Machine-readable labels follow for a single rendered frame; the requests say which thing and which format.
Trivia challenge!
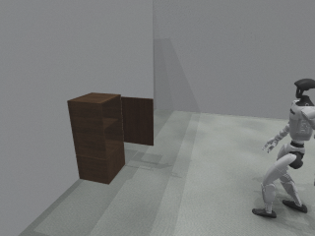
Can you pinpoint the robot torso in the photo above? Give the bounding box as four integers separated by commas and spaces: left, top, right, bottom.
286, 99, 315, 158

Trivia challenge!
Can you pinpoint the robot right hand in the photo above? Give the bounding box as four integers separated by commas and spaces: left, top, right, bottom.
262, 137, 279, 153

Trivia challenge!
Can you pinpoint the robot left upper arm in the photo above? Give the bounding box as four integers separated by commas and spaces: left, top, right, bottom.
301, 106, 315, 139

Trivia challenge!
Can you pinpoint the right robot forearm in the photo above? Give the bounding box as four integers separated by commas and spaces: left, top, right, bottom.
275, 122, 289, 141

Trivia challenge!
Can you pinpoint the cupboard door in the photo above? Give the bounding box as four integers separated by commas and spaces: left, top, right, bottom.
121, 96, 154, 147

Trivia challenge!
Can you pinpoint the humanoid robot head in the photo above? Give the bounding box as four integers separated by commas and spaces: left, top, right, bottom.
294, 79, 315, 107

